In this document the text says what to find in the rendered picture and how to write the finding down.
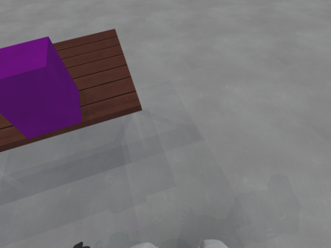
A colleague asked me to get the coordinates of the carton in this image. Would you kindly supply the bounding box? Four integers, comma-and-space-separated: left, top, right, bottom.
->
0, 37, 82, 139

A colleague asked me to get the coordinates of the table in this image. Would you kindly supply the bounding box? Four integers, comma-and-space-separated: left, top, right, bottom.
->
0, 29, 142, 152

